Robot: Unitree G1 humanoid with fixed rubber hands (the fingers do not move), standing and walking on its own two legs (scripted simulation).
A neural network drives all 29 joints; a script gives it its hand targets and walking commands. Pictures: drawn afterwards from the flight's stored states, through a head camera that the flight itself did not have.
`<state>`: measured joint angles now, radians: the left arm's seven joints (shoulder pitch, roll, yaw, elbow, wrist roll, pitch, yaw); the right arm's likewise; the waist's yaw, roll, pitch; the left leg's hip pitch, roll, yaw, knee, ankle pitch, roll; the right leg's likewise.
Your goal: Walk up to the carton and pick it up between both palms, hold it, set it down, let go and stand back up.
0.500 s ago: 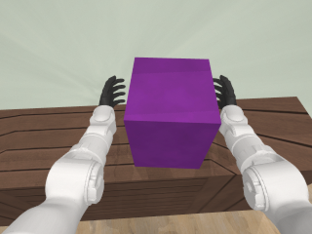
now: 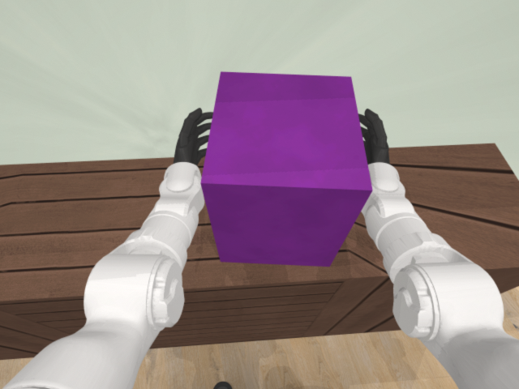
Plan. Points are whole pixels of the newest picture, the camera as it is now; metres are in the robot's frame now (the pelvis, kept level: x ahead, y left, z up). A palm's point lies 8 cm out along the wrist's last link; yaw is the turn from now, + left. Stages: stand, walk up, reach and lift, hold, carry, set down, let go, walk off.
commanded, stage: reach and lift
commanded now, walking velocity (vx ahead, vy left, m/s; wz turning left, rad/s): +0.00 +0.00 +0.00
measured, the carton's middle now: (279, 177) +0.45 -0.01 +0.03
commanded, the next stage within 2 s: none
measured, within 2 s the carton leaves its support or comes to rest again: leaves its support in 1.90 s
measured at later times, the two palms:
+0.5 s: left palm (188, 163) +0.45 +0.14 +0.07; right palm (374, 175) +0.42 -0.15 +0.07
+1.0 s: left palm (188, 164) +0.45 +0.14 +0.07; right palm (374, 175) +0.42 -0.15 +0.07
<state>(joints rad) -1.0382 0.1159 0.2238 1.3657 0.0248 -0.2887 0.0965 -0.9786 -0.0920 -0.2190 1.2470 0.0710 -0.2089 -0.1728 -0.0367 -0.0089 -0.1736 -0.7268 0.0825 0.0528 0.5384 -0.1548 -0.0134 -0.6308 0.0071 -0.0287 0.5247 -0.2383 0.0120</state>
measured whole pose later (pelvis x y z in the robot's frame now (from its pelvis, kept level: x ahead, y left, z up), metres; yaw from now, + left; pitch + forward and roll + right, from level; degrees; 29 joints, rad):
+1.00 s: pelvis +0.03 +0.00 +0.02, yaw +0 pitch +10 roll +0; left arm -0.80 -0.05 0.51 0.98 0.43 -0.19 -0.03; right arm -0.70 0.14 -0.66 0.91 -0.44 -0.31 -0.09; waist -0.01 -0.05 -0.02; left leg -0.36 0.06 0.09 0.28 -0.10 -0.02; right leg -0.27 0.00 -0.01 0.27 -0.17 0.01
